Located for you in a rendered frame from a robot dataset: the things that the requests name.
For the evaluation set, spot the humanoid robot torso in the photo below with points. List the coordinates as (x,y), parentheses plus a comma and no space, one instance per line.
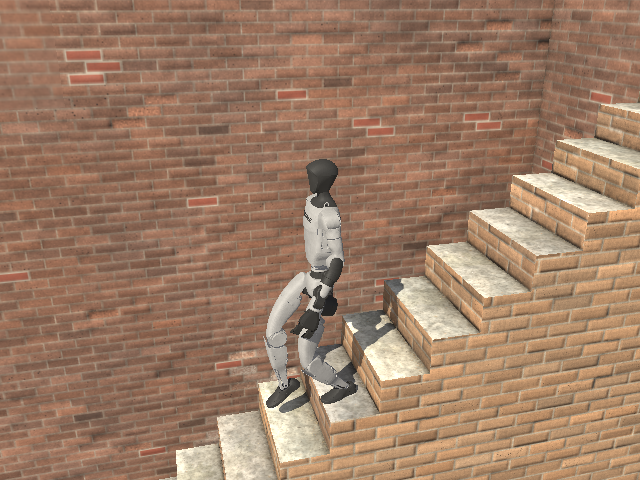
(316,247)

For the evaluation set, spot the left robot upper arm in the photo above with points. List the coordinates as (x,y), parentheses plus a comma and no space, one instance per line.
(331,224)

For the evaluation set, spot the left robot forearm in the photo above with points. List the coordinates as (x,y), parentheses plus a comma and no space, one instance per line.
(322,291)

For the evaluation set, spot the left robot hand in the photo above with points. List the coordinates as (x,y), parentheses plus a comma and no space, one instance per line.
(309,320)

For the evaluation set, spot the robot left foot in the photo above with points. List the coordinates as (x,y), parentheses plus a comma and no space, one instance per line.
(337,394)

